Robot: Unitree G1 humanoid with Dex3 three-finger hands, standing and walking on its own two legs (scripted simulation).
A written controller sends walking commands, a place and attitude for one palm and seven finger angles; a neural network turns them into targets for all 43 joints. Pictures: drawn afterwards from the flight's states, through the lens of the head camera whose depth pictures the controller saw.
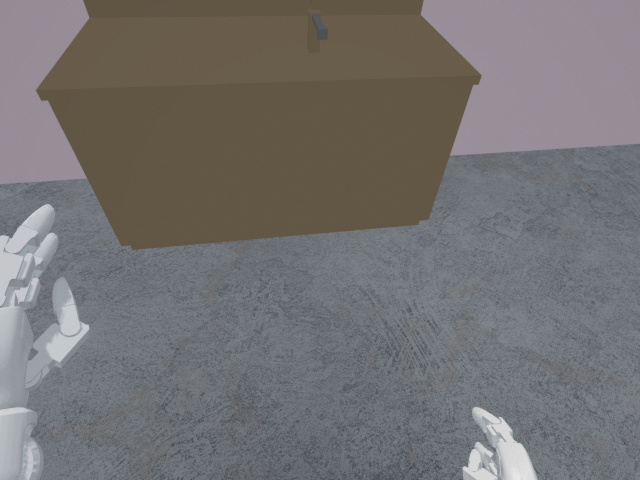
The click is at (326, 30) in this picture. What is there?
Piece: tap's lever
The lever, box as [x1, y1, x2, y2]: [317, 26, 327, 39]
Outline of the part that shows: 317,26 317,38 327,39 326,26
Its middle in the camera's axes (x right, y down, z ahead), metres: +0.00 -0.59 +1.11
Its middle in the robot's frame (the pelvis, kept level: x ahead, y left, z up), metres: +1.23 +0.08 +0.08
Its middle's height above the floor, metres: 0.85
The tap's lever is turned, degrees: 0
